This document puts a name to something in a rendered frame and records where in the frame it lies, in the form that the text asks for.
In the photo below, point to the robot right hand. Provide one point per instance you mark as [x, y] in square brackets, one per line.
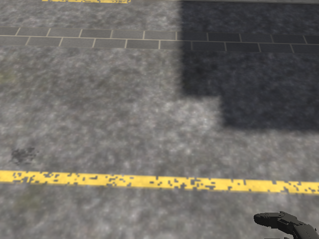
[286, 223]

